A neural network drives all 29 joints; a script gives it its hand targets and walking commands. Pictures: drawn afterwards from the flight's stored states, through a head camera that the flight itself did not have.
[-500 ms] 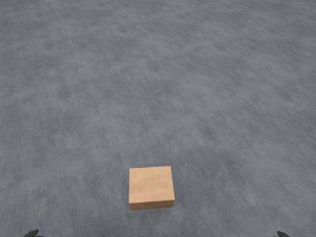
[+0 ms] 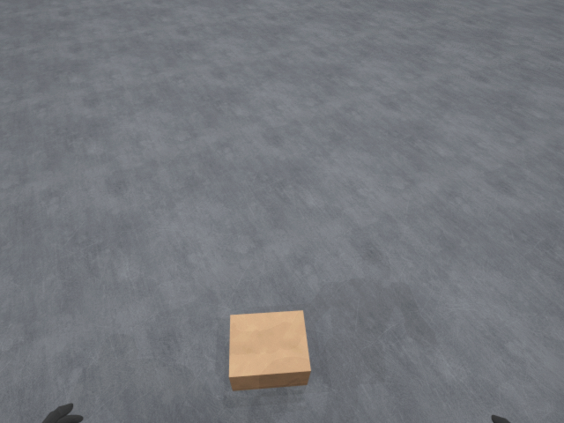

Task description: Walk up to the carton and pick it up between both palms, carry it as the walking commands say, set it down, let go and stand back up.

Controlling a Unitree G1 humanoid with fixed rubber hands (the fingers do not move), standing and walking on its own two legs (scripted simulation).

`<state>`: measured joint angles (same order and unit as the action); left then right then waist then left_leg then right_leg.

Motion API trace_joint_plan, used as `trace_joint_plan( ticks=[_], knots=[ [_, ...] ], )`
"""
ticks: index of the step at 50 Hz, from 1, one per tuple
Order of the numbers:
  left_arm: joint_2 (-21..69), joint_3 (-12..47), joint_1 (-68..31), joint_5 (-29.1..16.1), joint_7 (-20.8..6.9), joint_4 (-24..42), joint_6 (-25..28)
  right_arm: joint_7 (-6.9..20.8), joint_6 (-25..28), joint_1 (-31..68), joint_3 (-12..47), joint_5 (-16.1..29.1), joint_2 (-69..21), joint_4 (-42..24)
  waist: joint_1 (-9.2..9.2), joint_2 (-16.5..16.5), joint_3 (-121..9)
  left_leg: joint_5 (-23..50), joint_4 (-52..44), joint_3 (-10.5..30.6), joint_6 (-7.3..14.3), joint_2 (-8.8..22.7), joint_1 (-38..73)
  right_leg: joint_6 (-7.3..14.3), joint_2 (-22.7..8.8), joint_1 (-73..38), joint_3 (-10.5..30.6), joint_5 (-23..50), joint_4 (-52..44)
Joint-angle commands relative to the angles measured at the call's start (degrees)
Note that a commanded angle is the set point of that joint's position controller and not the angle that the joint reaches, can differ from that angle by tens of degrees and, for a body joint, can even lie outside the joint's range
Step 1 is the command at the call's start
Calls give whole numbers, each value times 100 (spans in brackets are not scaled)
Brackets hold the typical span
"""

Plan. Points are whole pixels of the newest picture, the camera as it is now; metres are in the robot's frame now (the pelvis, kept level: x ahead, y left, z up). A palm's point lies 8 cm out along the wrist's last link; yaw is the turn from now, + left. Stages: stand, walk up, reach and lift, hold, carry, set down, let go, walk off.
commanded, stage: walk up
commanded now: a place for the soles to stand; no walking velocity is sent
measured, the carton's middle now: (268, 349) +0.48 +0.02 -0.68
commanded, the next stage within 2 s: reach and lift in 0.54 s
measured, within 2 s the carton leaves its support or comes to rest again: neither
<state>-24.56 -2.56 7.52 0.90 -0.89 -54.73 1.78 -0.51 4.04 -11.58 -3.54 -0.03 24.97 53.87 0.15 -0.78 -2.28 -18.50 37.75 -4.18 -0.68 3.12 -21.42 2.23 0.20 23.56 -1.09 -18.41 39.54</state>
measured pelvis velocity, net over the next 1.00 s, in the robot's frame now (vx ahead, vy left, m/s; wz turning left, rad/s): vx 0.01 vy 0.01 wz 0.00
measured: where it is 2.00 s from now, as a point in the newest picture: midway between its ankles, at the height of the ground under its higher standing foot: outside the picture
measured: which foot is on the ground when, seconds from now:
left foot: down 0.00-1.00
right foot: down 0.00-1.00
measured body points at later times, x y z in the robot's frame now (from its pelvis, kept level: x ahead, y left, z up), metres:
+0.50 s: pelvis +0.00 +0.01 +0.01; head +0.00 +0.01 +0.46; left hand +0.11 +0.34 -0.10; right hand +0.09 -0.33 -0.09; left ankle +0.01 +0.14 -0.72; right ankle +0.02 -0.10 -0.72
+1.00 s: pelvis +0.01 +0.01 -0.01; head +0.14 +0.01 +0.42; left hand +0.22 +0.30 -0.12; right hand +0.23 -0.29 -0.11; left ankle +0.01 +0.14 -0.72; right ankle +0.02 -0.10 -0.72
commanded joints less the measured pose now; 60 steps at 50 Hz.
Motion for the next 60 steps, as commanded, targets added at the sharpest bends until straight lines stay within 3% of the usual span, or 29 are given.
trace_joint_plan(
  ticks=[1, 2, 3, 5, 16, 22, 23, 26, 27, 28, 29, 32, 33, 35, 36, 41, 42, 43, 45, 46, 47, 49, 50, 53, 54, 57, 58, 59, 60],
  knots=[
    [-972, -99, -420, 60, 5, 204, 61, -27, 61, 312, 20, -147, 933, -93, -35, -136, -25, 597, -847, 592, 397, 359, 567, 252, -817, -465, 994, 236, -1308],
    [-970, -87, -405, 70, 2, 198, 59, -26, 60, 272, 0, -166, 1001, -76, -73, 54, -126, 547, -892, 612, 424, 370, 620, 250, -819, -510, 929, 135, -1299],
    [-965, -107, -356, 62, -2, 157, 65, -25, 75, 310, 3, -145, 962, -25, -31, -235, -170, 595, -877, 670, 427, 426, 674, 211, -826, -522, 893, 231, -1308],
    [-941, -78, -390, 43, -13, 115, 66, -25, 71, 314, 31, -151, 1048, -15, -22, -40, -205, 635, -955, 668, 415, 432, 642, 160, -782, -671, 837, 279, -1376],
    [-846, -47, -479, 32, 3, -48, 63, -17, 79, 352, 94, -162, 1035, 113, -25, 40, -148, 1013, -1265, 726, 385, 467, 687, 144, -761, -795, 760, 568, -1419],
    [-917, -57, -426, 19, 6, -139, 46, -18, 52, 404, 114, -122, 962, 182, -11, -122, -24, 791, -1324, 649, 340, 426, 679, 137, -804, -864, 761, 524, -1601],
    [-858, -57, -380, 16, 3, -123, 38, -14, 50, 402, 106, -143, 994, 232, 3, 82, -199, 894, -1352, 691, 389, 461, 794, 138, -802, -911, 731, 414, -1632],
    [-833, -49, -344, -1, -1, -182, 42, -13, 55, 394, 124, -151, 1001, 239, 21, 66, -352, 875, -1441, 731, 391, 530, 835, 81, -756, -1064, 649, 502, -1566],
    [-843, -30, -340, 21, -1, -204, 43, -27, 63, 455, 126, -122, 962, 232, 30, -218, -330, 978, -1397, 770, 410, 565, 905, 90, -738, -1006, 649, 659, -1586],
    [117, -327, -1396, 116, -191, 1764, -120, 299, -276, 1809, 36, -380, 7, -1779, 217, 275, 1180, -1025, -1152, 153, 337, -574, -257, -60, 199, 51, -240, -758, -1092],
    [-92, -458, -1147, 157, -224, 1645, -379, 332, -513, 1531, -390, -289, 259, -1777, 118, 520, 1372, -1307, -1260, -2, 88, -493, -171, -245, 187, -230, -351, -1195, -1203],
    [-541, -781, -1054, 156, -363, 1990, -673, 409, -825, 1176, -766, -390, 639, -2054, 78, -246, 1230, -1051, -786, -207, -48, -660, 931, -205, -106, 409, -324, -1940, -1548],
    [-631, -1033, -993, 339, -347, 2204, -643, 430, -772, 1190, -778, -517, 671, -2316, 198, -434, 870, -472, -563, -318, -83, -856, 1341, -145, -197, 595, -248, -1672, -1582],
    [-600, -1141, -626, 342, -325, 2287, -724, 394, -824, 901, -822, -614, 685, -2284, 242, -396, 451, 112, -400, -295, -208, -804, 1821, -44, -238, 395, -213, -968, -1524],
    [-589, -1197, -559, 397, -304, 2375, -750, 410, -897, 779, -752, -581, 525, -2227, 212, -114, 250, 219, -495, -182, -182, -676, 1640, -150, -92, 30, -232, -604, -1297],
    [-275, -864, -655, 146, -214, 2434, -895, 458, -988, 1173, -653, -252, 314, -2132, 30, -360, -57, 496, -114, 278, -12, -402, 688, -276, 157, -158, 19, 322, -436],
    [-272, -935, -947, 112, -212, 2671, -832, 457, -949, 1523, -673, -187, 376, -2233, 137, -136, -174, 597, 57, 330, -8, -438, 353, -253, 114, -5, 61, 441, -209],
    [-232, -936, -1121, 18, -201, 2734, -806, 441, -919, 1709, -599, -116, 271, -2420, 66, -77, -216, 729, 234, 342, 48, -429, 340, -260, 43, 167, 150, 560, -105],
    [-102, -928, -1070, -139, -201, 2991, -728, 388, -850, 1720, -708, -177, 439, -2361, 17, -243, -852, 1620, 552, 400, -5, -481, 383, -302, 92, 11, 202, 1488, 147],
    [2, -839, -1234, -190, -191, 3063, -715, 378, -865, 1760, -754, -154, 382, -2406, -3, -4, -1072, 1729, 621, 422, -27, -485, 312, -292, 117, 98, 199, 1628, 316],
    [12, -858, -1093, -169, -135, 2886, -723, 356, -852, 1687, -738, -179, 304, -2248, -16, -301, -1117, 2153, 750, 441, -9, -500, 13, -334, 152, -46, 213, 2347, 483],
    [45, -738, -1152, -178, -46, 2741, -746, 329, -838, 1684, -808, -144, 363, -2099, -126, -171, -1434, 2508, 882, 568, -53, -498, -201, -380, 165, 102, 221, 2922, 832],
    [-11, -806, -1083, -109, 5, 2714, -735, 317, -868, 1582, -731, -129, 286, -1860, -136, 48, -1475, 2736, 944, 593, -51, -480, -170, -369, 166, 339, 167, 2822, 962],
    [-48, -818, -1017, -102, 106, 2344, -764, 299, -894, 1802, -445, 14, 131, -1699, 5, 71, -1357, 2860, 1073, 610, -72, -491, -689, -353, 73, 623, 249, 3069, 1113],
    [-23, -746, -1311, -171, 70, 2366, -804, 280, -939, 2195, -375, 25, 201, -1845, 11, -179, -1279, 2499, 1144, 567, -79, -486, -877, -375, 58, 685, 332, 3069, 1082],
    [107, -683, -1701, -251, 105, 2335, -904, 276, -1053, 2730, -351, 140, 196, -1676, 73, 25, -1237, 2332, 1235, 597, -65, -455, -1112, -305, 74, 1128, 343, 2536, 1147],
    [-58, -783, -2093, -214, 116, 2280, -940, 258, -1062, 3017, -357, 117, 160, -1755, 65, -184, -1256, 2108, 1319, 567, -36, -454, -1188, -372, 58, 1262, 394, 2566, 1085],
    [29, -646, -2153, -306, 120, 2019, -998, 272, -1114, 3191, -434, 97, 226, -1589, -48, -92, -1114, 1896, 1326, 574, -57, -442, -1388, -370, 63, 1503, 303, 2314, 1226],
    [-42, -771, -2262, -327, 112, 2116, -967, 249, -1138, 3170, -296, 150, 111, -1583, 84, -156, -1236, 1817, 1356, 539, 15, -489, -1407, -373, 31, 1391, 358, 2290, 1163]
  ],
)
